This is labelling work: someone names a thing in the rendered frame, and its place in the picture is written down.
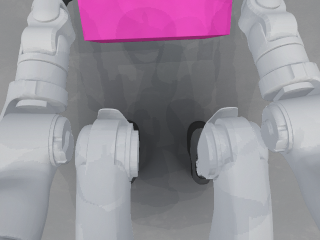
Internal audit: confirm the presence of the right robot foot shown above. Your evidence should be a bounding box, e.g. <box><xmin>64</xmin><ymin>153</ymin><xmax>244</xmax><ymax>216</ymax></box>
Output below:
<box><xmin>187</xmin><ymin>121</ymin><xmax>210</xmax><ymax>185</ymax></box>

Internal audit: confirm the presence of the right robot forearm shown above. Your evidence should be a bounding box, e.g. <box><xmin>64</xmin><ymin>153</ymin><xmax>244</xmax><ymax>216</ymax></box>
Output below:
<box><xmin>238</xmin><ymin>0</ymin><xmax>320</xmax><ymax>102</ymax></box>

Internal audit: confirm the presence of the robot left thigh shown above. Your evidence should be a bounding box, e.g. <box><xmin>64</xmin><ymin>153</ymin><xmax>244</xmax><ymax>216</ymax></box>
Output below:
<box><xmin>75</xmin><ymin>119</ymin><xmax>140</xmax><ymax>240</ymax></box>

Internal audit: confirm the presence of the robot left upper arm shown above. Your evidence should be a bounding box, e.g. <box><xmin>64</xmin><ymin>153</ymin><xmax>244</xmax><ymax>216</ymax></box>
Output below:
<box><xmin>0</xmin><ymin>113</ymin><xmax>74</xmax><ymax>240</ymax></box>

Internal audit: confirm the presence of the left robot forearm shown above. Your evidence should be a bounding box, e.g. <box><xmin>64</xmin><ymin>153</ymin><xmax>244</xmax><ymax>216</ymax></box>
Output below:
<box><xmin>0</xmin><ymin>0</ymin><xmax>76</xmax><ymax>122</ymax></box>

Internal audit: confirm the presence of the robot right upper arm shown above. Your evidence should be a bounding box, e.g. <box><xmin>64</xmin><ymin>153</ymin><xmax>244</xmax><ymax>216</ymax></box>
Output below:
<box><xmin>260</xmin><ymin>93</ymin><xmax>320</xmax><ymax>231</ymax></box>

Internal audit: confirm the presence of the carton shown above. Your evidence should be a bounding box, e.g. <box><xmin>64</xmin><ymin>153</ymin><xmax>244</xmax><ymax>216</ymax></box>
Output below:
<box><xmin>77</xmin><ymin>0</ymin><xmax>233</xmax><ymax>43</ymax></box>

